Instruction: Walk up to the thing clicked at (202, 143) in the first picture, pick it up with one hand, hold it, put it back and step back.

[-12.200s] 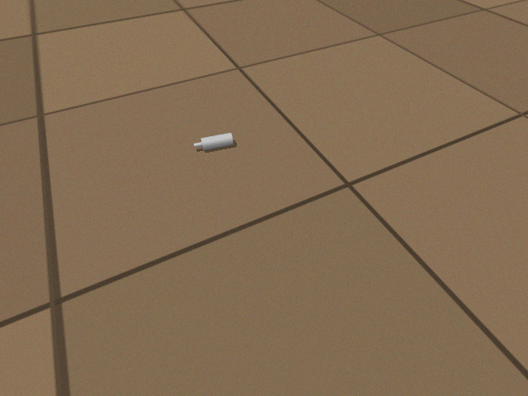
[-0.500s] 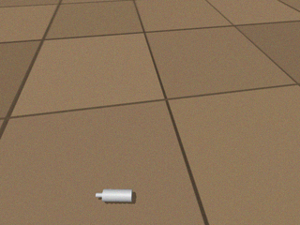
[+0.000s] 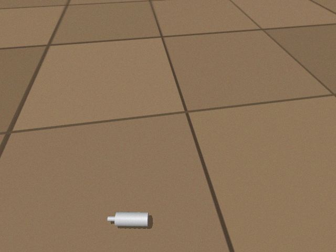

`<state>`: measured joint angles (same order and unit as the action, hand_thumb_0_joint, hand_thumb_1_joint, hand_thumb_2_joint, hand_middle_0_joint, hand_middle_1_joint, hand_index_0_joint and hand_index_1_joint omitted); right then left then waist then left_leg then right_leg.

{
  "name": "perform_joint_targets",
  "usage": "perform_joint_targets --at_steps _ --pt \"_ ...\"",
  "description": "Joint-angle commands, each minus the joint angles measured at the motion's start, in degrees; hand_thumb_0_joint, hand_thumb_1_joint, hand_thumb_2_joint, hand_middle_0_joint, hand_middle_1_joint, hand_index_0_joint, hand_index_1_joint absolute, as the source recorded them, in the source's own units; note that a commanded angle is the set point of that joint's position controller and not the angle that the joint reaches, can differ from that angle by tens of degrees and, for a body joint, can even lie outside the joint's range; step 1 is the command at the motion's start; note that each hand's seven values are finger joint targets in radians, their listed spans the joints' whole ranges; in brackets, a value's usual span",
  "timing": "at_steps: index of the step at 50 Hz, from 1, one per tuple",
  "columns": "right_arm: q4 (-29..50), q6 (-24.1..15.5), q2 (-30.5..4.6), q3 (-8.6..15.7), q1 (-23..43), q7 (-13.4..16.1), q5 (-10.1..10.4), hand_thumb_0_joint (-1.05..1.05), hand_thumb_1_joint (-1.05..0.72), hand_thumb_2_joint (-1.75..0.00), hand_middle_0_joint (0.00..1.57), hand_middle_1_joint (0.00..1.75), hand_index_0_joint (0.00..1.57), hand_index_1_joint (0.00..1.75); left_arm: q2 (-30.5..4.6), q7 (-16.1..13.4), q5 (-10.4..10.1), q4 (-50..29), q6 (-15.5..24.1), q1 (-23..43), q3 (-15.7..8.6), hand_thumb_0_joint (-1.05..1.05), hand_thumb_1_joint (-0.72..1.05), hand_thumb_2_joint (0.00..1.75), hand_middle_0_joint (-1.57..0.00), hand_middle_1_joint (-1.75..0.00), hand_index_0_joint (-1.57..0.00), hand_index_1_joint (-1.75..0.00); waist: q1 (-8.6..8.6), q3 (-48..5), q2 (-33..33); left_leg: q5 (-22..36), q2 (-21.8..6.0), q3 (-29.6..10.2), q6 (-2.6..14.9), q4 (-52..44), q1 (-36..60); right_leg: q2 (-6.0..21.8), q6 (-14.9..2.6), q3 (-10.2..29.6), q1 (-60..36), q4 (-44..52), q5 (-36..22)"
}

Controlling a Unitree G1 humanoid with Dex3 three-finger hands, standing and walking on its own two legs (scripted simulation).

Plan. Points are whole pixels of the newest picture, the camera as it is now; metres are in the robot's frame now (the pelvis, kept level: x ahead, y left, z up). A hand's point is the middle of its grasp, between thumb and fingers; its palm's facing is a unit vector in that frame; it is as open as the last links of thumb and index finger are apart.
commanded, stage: stand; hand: left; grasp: from above
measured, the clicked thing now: (128, 219) +0.43 +0.24 -0.75
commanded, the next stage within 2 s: rise first in 0.06 s
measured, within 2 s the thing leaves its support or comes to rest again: neither
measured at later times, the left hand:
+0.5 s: hand out of the picture +0.14 +0.25 -0.17, palm faces -0.06 -0.92 -0.38, open 10.7 cm
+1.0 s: hand out of the picture +0.11 +0.26 -0.23, palm faces -0.17 -0.87 -0.47, open 14.0 cm
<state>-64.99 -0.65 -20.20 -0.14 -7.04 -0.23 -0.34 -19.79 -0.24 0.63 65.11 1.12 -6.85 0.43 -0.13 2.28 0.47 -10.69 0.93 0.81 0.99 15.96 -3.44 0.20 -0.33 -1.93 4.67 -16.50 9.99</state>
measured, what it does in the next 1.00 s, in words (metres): lowers itself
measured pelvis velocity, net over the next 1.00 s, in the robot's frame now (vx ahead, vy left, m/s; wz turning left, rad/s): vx -0.02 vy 0.00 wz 0.00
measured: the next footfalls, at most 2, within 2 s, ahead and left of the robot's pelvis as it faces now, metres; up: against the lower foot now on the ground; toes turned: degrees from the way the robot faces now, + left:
none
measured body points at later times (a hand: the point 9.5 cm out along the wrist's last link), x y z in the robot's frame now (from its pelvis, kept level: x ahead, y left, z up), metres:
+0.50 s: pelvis -0.02 +0.00 -0.03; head +0.04 +0.00 +0.42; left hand +0.14 +0.30 -0.15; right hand +0.08 -0.26 -0.15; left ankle -0.02 +0.11 -0.75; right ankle -0.01 -0.11 -0.75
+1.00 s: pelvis -0.02 +0.00 -0.10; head +0.08 +0.02 +0.34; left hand +0.12 +0.30 -0.20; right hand +0.16 -0.25 -0.19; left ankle -0.02 +0.11 -0.75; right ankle -0.01 -0.11 -0.75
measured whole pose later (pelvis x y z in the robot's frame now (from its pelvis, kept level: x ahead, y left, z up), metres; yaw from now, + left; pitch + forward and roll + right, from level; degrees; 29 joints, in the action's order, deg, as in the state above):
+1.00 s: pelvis -0.02 +0.00 -0.10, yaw +0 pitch +18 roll -2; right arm -31.2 -8.0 -13.9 1.2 -11.9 1.7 1.0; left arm -18.7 -0.7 13.1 24.7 -12.5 -15.8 -5.8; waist 1.4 -7.3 0.7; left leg -32.2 -0.1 -0.4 1.3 66.6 -52.9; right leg 0.3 -0.7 -3.4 52.5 -64.2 30.1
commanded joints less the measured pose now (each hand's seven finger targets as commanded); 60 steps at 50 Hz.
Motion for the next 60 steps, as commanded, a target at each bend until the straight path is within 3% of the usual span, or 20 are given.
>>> perform_joint_targets --at_steps 1,8,9,10,11,13,14,15,17,20,25,28,34,35,41,42,43,50,55,60 --pt "3.41 -1.41 -12.19 2.12 2.37 0.96 -0.24 0.0 -0.9 -0.9 0.2 0.3 0.2 0.3 -12.15 -0.59 -0.02 -3.48 0.97 2.03 -2.38 0.0 0.9 0.9 -0.2 -0.3 -0.2 -0.3 0.09 -3.67 -0.34 10.72 -8.85 -6.29 0.62 -1.79 -0.49 8.08 -1.08 6.83 -0.66 2.02 -10.06" --pt "3.39 -1.29 -12.02 2.15 2.46 0.93 -0.22 0.0 -0.91 -0.9 0.2 0.3 0.2 0.3 -12.26 -0.68 -0.15 -3.42 0.93 2.23 -2.35 0.0 0.82 0.94 -0.14 -0.38 -0.16 -0.38 0.09 -3.56 -0.85 10.36 -8.82 -6.49 0.58 -2.0 -0.85 8.01 -1.13 6.57 -1.17 2.15 -9.39" --pt "19.52 -4.12 -2.43 -0.25 1.21 2.0 3.68 0.0 -0.99 -0.92 0.2 0.3 0.2 0.3 -2.63 -1.5 -3.15 -23.53 6.2 22.33 -2.62 0.0 0.76 0.94 -0.22 -0.46 -0.2 -0.46 6.91 0.75 0.46 2.78 -0.7 0.49 0.03 2.94 -8.77 0.01 -0.52 1.16 12.49 -2.37 -5.53" --pt "16.1 -3.92 -3.74 -0.31 -1.97 2.39 3.93 0.0 -0.92 -0.91 0.2 0.3 0.2 0.3 -4.3 -1.6 -3.2 -17.88 5.13 27.84 -3.02 0.0 0.68 0.92 -0.2 -0.54 -0.18 -0.54 5.25 -1.54 -1.28 1.44 -0.37 0.38 0.34 4.0 -8.72 0.19 -0.41 0.75 9.65 -2.99 -3.72" --pt "16.46 -3.34 -6.03 1.17 -4.08 3.0 3.94 0.0 -0.92 -0.91 0.2 0.3 0.2 0.3 -11.27 -1.66 -1.47 -9.81 3.17 17.32 -7.06 0.0 0.61 0.93 -0.16 -0.62 -0.15 -0.62 3.38 -0.36 -3.27 0.92 -0.8 0.35 0.23 5.4 -11.05 -0.13 -0.51 0.24 10.36 -3.92 -2.21" --pt "18.78 -3.14 -5.68 2.36 -5.75 2.99 3.13 0.0 -0.91 -0.9 0.2 0.3 0.2 0.3 -14.24 -0.18 1.08 -6.14 1.82 17.97 -9.28 0.0 0.45 0.95 -0.1 -0.78 -0.11 -0.78 2.51 -5.38 -3.04 2.09 -0.3 -0.02 0.45 10.69 -14.93 0.26 -0.96 0.47 12.51 -8.79 -3.0" --pt "20.31 -3.51 -5.71 3.51 -6.63 2.94 2.26 0.0 -0.92 -0.9 0.2 0.3 0.2 0.3 -13.88 0.61 2.51 -8.11 2.4 18.0 -9.72 0.0 0.37 0.96 -0.07 -0.86 -0.09 -0.86 1.65 -10.87 -2.27 3.19 -0.05 -0.06 0.36 13.15 -15.06 0.32 -1.01 0.81 12.03 -11.2 -4.18" --pt "21.17 -3.51 -5.38 4.19 -8.57 2.67 1.8 0.0 -0.94 -0.91 0.2 0.3 0.2 0.3 -13.61 0.89 4.28 -4.44 1.33 8.01 -11.54 0.0 0.29 0.95 -0.06 -0.94 -0.09 -0.94 -0.25 -13.89 -0.7 5.59 0.39 -0.09 -0.05 14.8 -16.46 0.47 -1.29 0.8 11.17 -13.26 -6.04" --pt "25.45 -3.64 -5.51 4.71 -7.79 2.37 1.95 0.0 -0.94 -0.91 0.2 0.3 0.2 0.3 -12.85 1.06 5.14 -9.82 0.25 5.12 -11.98 0.0 0.13 0.99 -0.01 -1.06 -0.05 -1.02 -1.91 -17.33 3.18 7.53 0.7 -0.26 -0.85 16.13 -16.58 -0.04 -1.91 0.95 11.11 -15.34 -6.45" --pt "29.13 -3.58 -4.74 4.71 -6.61 2.38 2.59 0.0 -0.93 -0.9 0.2 0.3 0.2 0.3 -9.1 0.58 6.22 -13.88 -3.99 3.79 -9.64 0.0 -0.11 1.0 -0.03 -1.06 -0.05 -1.04 -0.3 -15.64 2.61 7.13 0.38 -0.92 -0.93 15.99 -18.12 -0.53 -1.95 0.55 12.71 -15.09 -5.21" --pt "33.19 -4.47 -3.74 4.21 -6.31 1.91 2.42 0.0 -0.9 -0.9 0.2 0.3 0.2 0.3 -8.6 -0.26 7.44 -20.28 -7.94 4.3 -9.86 0.0 -0.49 0.96 -0.08 -1.07 -0.08 -1.06 0.98 -13.67 -0.88 1.33 -0.4 -1.3 -0.38 22.76 -25.25 -1.18 -1.52 -0.16 21.46 -21.1 0.84" --pt "34.98 -5.57 -2.93 4.2 -6.9 1.94 2.14 0.0 -0.9 -0.9 0.2 0.3 0.2 0.3 -10.28 -0.81 8.47 -23.59 -8.3 1.74 -12.16 0.0 -0.53 0.96 -0.08 -1.08 -0.09 -1.07 0.61 -16.03 -0.09 -1.19 -0.19 -1.19 -0.02 27.23 -29.28 -0.71 -1.26 0.23 24.72 -25.43 2.89" --pt "37.93 -7.68 -2.58 5.02 -6.63 2.54 1.77 0.0 -0.9 -0.9 0.2 0.3 0.2 0.3 -9.08 -0.44 9.87 -39.74 -8.25 1.35 -9.99 0.0 -0.56 0.97 -0.08 -1.07 -0.08 -1.07 1.77 -19.09 3.79 -2.07 -0.86 -2.18 -0.59 32.36 -31.96 -0.82 -1.39 0.38 32.55 -32.34 4.27" --pt "37.8 -7.78 -2.75 5.06 -6.76 2.73 1.69 0.0 -0.9 -0.9 0.2 0.3 0.2 0.3 -9.68 -0.66 10.42 -37.23 -9.16 -3.31 -11.3 0.0 -0.56 0.97 -0.08 -1.08 -0.08 -1.08 1.58 -18.91 4.13 -3.21 -1.07 -2.63 -0.73 32.51 -32.28 -0.89 -1.4 0.3 33.44 -32.77 5.53" --pt "40.33 -9.06 -2.48 4.94 -5.78 2.85 1.47 0.0 -0.92 -0.9 0.2 0.3 0.2 0.3 -8.89 -0.85 11.58 -46.64 -11.4 -6.49 -10.14 0.0 -0.56 0.94 -0.08 -1.08 -0.09 -1.07 2.01 -21.45 3.3 0.34 -1.53 -3.6 -0.63 37.29 -35.26 -1.0 -1.46 0.0 36.37 -36.99 3.42" --pt "38.89 -9.03 -2.7 5.04 -7.29 2.92 1.41 0.0 -0.9 -0.9 0.2 0.3 0.2 0.3 -9.19 -1.04 11.94 -43.13 -12.16 -9.87 -10.98 0.0 -0.54 0.93 -0.07 -1.09 -0.09 -1.07 2.01 -21.88 2.4 1.18 -1.49 -3.35 -0.54 38.06 -35.52 -0.98 -1.41 0.06 36.23 -37.49 2.9" --pt "40.45 -9.24 -2.13 4.73 -5.99 2.92 1.41 0.0 -0.91 -0.9 0.2 0.3 0.2 0.3 -8.28 -1.05 12.11 -46.51 -12.19 -8.3 -9.68 0.0 -0.53 0.93 -0.08 -1.09 -0.1 -1.07 2.06 -21.15 2.46 0.08 -0.97 -2.63 -0.36 39.08 -37.11 -0.95 -1.33 0.22 36.89 -37.57 3.12" --pt "42.12 -10.57 -2.29 4.85 -4.93 2.6 1.23 0.0 -0.91 -0.9 0.2 0.3 0.2 0.3 -9.32 -1.21 13.69 -51.02 -12.28 -8.88 -10.22 0.0 -0.55 0.94 -0.08 -1.08 -0.09 -1.07 2.24 -24.21 4.26 0.74 -1.23 -3.49 -0.59 44.08 -40.99 -1.12 -1.6 0.06 42.87 -43.67 3.89" --pt "40.64 -11.55 -2.7 4.82 -4.27 1.88 1.18 0.0 -0.91 -0.9 0.2 0.3 0.2 0.3 -9.95 -1.47 17.54 -44.7 -9.51 -4.74 -9.71 0.0 -0.56 0.95 -0.08 -1.08 -0.09 -1.07 3.05 -23.96 1.95 -2.32 -0.61 -2.84 -0.02 51.91 -50.19 -1.04 -1.61 0.4 50.16 -50.12 5.28" --pt "38.93 -13.02 -3.95 5.67 -3.15 0.26 1.19 0.0 -0.91 -0.9 0.2 0.3 0.2 0.3 -11.8 -2.06 24.65 -39.84 -3.41 4.25 -9.04 0.0 -0.55 0.95 -0.08 -1.09 -0.09 -1.08 3.02 -28.45 2.34 -8.23 0.11 -2.77 -0.14 60.03 -59.13 -0.75 -1.66 1.06 59.64 -58.97 9.6"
